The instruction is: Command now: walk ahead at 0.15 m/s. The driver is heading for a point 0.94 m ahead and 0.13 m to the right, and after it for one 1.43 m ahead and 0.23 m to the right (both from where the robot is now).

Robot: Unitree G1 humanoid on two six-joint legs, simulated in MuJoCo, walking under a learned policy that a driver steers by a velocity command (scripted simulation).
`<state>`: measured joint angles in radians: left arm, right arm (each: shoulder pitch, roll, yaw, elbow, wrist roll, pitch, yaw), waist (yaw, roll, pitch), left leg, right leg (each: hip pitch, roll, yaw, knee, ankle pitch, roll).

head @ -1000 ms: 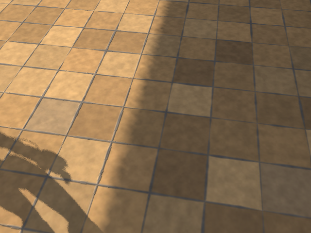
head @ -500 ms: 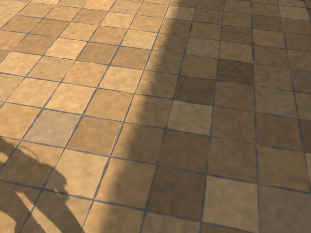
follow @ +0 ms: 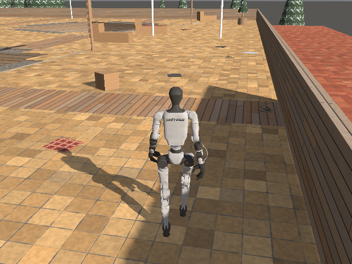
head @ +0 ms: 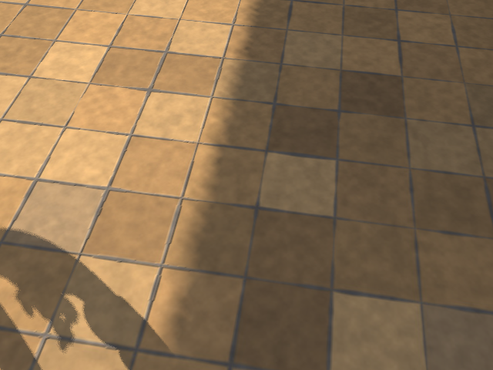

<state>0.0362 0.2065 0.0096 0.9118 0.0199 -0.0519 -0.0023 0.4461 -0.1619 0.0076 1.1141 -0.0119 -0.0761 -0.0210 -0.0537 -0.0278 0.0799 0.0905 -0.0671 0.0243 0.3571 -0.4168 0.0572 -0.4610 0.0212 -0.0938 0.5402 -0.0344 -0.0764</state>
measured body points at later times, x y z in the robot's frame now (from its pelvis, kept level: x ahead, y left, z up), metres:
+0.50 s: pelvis +0.08 +0.00 +0.02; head +0.08 +0.01 +0.47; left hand +0.10 +0.23 -0.14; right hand +0.08 -0.22 -0.14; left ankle +0.07 +0.12 -0.73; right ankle +0.13 -0.07 -0.73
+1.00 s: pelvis +0.11 +0.02 +0.02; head +0.12 +0.02 +0.47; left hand +0.10 +0.24 -0.14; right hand +0.09 -0.19 -0.15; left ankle +0.07 +0.12 -0.73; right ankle +0.13 -0.07 -0.73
